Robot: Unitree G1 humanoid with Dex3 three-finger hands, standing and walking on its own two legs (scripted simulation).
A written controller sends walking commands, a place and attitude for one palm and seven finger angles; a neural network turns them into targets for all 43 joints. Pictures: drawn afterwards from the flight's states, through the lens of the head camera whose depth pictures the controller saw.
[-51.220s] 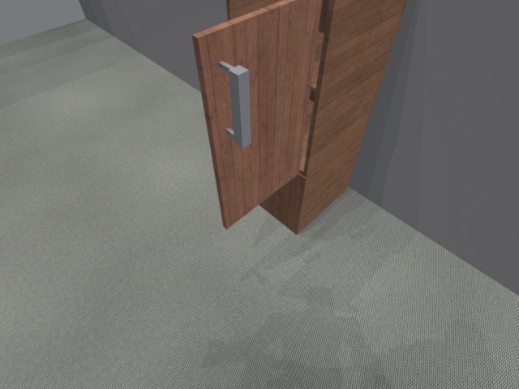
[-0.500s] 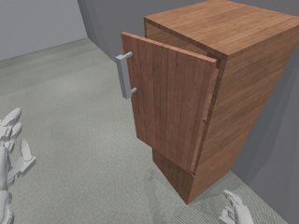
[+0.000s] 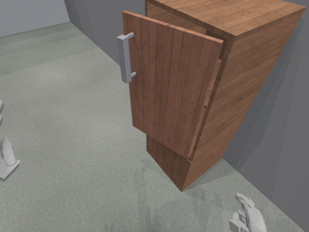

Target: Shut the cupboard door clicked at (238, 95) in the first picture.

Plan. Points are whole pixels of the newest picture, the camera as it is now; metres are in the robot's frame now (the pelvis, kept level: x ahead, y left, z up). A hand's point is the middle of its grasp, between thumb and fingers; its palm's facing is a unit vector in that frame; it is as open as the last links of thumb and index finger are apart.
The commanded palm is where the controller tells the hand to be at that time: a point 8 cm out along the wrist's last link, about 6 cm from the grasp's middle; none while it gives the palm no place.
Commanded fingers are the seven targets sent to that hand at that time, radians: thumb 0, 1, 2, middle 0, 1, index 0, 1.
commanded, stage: step back with the hand held close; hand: left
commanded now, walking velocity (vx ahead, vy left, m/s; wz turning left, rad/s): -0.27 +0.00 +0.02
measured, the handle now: (128, 58) +0.67 +0.14 +0.11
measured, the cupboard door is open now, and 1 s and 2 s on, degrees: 17 17 17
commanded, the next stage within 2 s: stop stepping back and stand still in 0.70 s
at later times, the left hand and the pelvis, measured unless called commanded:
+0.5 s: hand out of the picture +0.11 +0.28 +0.17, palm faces +0.53 -0.69 -0.49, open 7.4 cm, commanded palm +0.03 +0.30 +0.18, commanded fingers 0.00 0.90 0.90 -0.20 -0.30 -0.20 -0.30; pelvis -0.08 -0.01 -0.02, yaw +6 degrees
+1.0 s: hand out of the picture +0.02 +0.27 +0.18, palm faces +0.47 -0.79 -0.40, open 7.4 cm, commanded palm -0.04 +0.30 +0.18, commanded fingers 0.00 0.90 0.90 -0.20 -0.30 -0.20 -0.30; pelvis -0.18 +0.00 +0.00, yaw +0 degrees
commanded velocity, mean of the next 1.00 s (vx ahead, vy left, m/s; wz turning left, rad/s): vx -0.24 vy -0.02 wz -0.06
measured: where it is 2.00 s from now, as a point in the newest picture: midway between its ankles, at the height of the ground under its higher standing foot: outside the picture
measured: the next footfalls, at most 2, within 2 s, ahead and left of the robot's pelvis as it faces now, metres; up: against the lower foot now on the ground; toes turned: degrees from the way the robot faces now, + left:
left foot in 0.74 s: -0.07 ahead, +0.11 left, +0.00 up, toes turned +2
right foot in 0.98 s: -0.19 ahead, -0.07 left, +0.00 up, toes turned +1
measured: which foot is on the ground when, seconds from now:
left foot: down 0.00-0.56, up 0.58-0.72, down 0.74-1.00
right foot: down 0.00-0.72, up 0.74-0.96, down 0.98-1.00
